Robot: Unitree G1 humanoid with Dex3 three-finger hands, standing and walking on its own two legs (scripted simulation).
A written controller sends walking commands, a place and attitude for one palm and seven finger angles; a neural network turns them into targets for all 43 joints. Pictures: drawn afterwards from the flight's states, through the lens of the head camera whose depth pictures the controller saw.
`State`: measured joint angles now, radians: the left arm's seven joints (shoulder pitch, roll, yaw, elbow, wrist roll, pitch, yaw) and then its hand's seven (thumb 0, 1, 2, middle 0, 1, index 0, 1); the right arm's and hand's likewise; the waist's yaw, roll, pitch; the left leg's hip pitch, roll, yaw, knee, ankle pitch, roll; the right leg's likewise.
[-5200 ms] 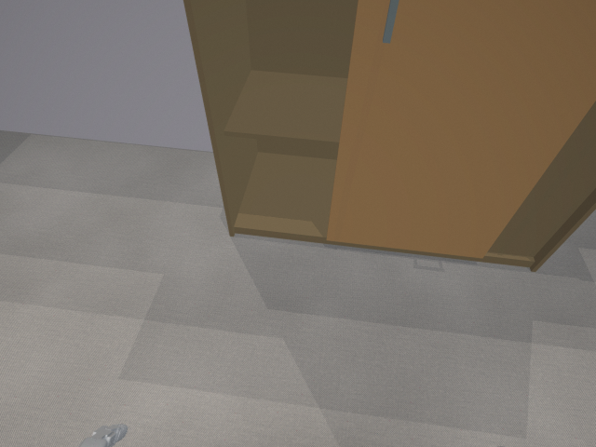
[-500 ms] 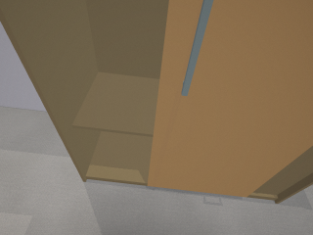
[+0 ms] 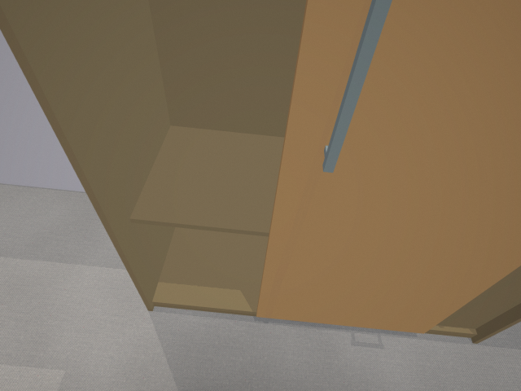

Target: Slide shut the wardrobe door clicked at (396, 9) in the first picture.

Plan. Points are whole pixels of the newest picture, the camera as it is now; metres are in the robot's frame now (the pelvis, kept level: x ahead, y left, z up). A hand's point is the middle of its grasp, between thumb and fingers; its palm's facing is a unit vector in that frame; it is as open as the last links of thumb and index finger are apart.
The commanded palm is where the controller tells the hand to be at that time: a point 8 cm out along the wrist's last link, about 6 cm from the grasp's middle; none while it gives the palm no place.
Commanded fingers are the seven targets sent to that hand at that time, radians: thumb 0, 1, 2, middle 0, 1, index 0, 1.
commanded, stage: come to a stop and stand still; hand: right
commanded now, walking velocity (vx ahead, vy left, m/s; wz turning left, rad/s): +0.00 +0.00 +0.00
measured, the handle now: (354, 74) +0.47 -0.08 +0.27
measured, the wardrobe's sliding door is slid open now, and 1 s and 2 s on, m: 0.40 0.40 0.40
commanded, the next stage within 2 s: look again from close up in 0.62 s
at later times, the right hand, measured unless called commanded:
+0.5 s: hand out of the picture +0.00 -0.14 -0.17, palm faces +0.04 +0.98 -0.21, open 7.3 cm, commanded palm none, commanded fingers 0.00 -0.90 -0.90 0.20 0.30 0.20 0.30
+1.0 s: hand out of the picture -0.01 -0.14 -0.17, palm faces +0.05 +0.98 -0.19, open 7.3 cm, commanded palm none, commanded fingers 0.00 -0.90 -0.90 0.20 0.30 0.20 0.30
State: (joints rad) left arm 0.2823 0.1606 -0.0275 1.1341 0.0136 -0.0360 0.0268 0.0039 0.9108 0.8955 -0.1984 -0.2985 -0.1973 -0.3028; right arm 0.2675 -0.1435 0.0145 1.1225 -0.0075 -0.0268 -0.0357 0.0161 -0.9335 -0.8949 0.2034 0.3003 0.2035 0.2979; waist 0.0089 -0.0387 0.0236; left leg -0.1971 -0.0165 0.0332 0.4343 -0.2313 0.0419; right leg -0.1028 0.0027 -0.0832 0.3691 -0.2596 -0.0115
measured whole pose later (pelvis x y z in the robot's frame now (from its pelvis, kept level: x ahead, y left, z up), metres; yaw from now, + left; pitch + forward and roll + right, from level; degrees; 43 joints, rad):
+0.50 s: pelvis +0.01 +0.03 +0.00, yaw -1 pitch +0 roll -1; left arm 0.31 0.15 -0.03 1.15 0.01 -0.03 0.03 0.00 0.91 0.90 -0.20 -0.30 -0.20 -0.30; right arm 0.30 -0.13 0.02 1.13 -0.01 -0.04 -0.03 0.01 -0.92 -0.89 0.20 0.30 0.20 0.30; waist 0.00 -0.03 0.02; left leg -0.16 -0.06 0.06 0.39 -0.22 0.08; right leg -0.09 -0.04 -0.06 0.36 -0.26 0.03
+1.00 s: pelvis +0.01 +0.02 +0.00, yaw -1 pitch +0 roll +0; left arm 0.35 0.12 -0.03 1.15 0.01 -0.03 0.04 0.00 0.91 0.90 -0.20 -0.30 -0.20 -0.30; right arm 0.32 -0.13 0.01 1.13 0.00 -0.04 -0.04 0.01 -0.92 -0.90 0.20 0.30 0.20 0.30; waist 0.00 -0.01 0.01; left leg -0.16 -0.06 0.06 0.39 -0.22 0.07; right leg -0.10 -0.04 -0.06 0.37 -0.27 0.02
